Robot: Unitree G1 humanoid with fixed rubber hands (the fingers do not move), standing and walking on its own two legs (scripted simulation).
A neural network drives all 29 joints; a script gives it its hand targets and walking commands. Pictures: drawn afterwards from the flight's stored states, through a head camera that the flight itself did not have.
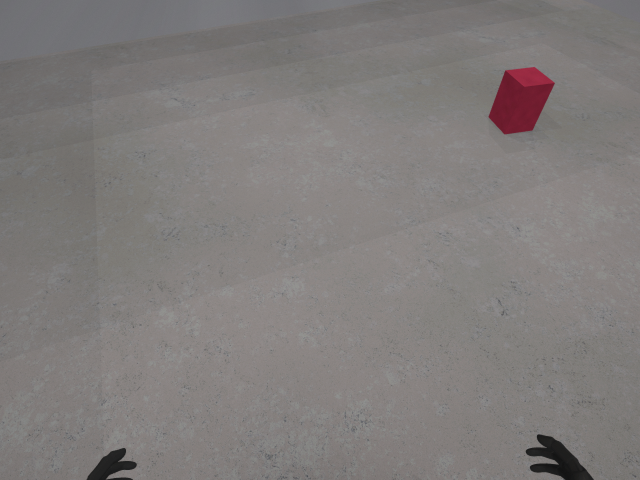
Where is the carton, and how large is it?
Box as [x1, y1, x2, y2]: [489, 67, 554, 133]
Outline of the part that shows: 534,67 505,70 489,114 489,117 504,133 531,130 554,83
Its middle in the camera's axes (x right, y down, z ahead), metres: +1.12 -0.77 +2.12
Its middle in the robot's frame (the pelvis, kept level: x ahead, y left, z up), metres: +1.99 -1.14 -0.64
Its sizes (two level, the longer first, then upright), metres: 0.184 0.174 0.281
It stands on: the floor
